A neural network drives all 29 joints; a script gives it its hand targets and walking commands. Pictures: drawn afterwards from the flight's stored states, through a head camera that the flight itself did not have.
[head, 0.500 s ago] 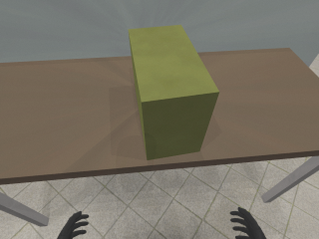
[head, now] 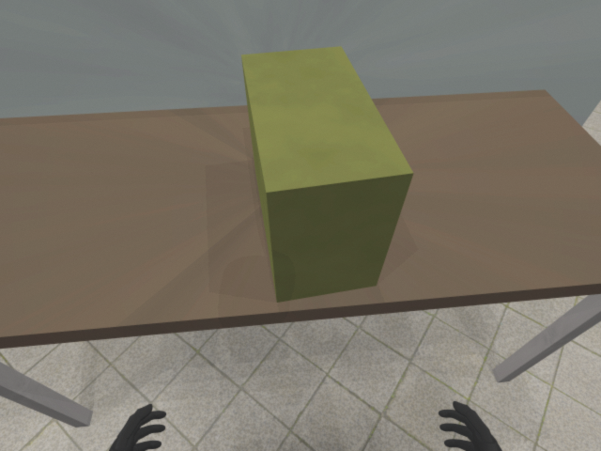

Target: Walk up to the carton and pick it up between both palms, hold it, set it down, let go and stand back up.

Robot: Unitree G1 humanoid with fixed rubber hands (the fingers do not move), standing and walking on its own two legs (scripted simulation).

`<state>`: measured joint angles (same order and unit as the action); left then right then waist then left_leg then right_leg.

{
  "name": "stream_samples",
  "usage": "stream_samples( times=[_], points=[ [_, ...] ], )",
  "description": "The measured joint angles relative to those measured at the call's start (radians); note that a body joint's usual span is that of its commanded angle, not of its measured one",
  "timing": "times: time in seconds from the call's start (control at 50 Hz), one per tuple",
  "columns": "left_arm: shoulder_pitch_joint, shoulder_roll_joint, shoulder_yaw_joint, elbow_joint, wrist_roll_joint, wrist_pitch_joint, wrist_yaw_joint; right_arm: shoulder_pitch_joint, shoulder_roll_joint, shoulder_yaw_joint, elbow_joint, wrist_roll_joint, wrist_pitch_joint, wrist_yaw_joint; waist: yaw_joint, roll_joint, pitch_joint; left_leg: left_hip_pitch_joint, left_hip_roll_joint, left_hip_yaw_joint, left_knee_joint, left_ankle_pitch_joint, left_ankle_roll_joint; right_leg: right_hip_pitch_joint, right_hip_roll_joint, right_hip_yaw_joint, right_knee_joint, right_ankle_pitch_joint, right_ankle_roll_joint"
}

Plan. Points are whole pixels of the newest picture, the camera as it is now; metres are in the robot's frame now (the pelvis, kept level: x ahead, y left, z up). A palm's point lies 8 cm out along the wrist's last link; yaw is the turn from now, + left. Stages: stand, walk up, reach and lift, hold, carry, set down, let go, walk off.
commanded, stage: stand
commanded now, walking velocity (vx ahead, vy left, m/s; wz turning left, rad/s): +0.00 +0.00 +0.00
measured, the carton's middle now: (309, 172) +0.51 -0.01 +0.08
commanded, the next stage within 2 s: none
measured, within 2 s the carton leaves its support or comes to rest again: neither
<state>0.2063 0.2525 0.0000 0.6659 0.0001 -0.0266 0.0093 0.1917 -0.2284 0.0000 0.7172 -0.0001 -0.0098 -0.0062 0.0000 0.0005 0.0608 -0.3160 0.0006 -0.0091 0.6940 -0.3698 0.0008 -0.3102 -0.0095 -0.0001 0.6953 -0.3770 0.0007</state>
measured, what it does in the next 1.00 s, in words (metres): stands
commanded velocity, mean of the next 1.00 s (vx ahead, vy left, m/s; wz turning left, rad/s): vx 0.00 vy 0.00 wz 0.00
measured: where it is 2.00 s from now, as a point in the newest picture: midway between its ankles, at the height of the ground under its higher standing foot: outside the picture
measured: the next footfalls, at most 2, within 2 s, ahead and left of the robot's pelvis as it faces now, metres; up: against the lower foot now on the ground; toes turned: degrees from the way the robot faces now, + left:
none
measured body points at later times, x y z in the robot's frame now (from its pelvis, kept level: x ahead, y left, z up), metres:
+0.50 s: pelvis +0.00 +0.00 +0.00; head +0.01 +0.00 +0.45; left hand +0.13 +0.26 -0.11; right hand +0.12 -0.25 -0.12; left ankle +0.00 +0.12 -0.72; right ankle +0.00 -0.12 -0.72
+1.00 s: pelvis -0.02 +0.00 +0.00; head -0.01 +0.00 +0.45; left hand +0.10 +0.26 -0.12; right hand +0.09 -0.25 -0.13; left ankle +0.00 +0.12 -0.72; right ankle +0.00 -0.12 -0.72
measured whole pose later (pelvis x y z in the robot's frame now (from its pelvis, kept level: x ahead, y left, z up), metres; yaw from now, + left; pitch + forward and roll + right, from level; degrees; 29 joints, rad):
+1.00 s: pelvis -0.02 +0.00 +0.00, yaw +0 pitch -2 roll +0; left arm 0.21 0.27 0.00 0.81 0.00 -0.03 0.01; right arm 0.19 -0.24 0.00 0.86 0.00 -0.02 -0.01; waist 0.00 0.00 0.04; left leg -0.32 0.00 -0.01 0.69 -0.34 0.00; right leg -0.31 -0.01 0.00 0.70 -0.35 0.00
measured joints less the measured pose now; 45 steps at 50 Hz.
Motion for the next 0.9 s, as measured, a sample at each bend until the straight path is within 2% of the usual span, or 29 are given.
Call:
stream_samples(
  times=[0.9],
  points=[
    [0.0, 0.015, 0.0, 0.129, 0.0, -0.002, -0.001, 0.0, -0.011, 0.0, 0.127, 0.0, -0.011, 0.0, 0.0, 0.001, -0.02, 0.0, 0.0, -0.001, -0.001, 0.021, 0.0, 0.0, 0.0, -0.001, 0.0, 0.019, 0.0]
  ],
)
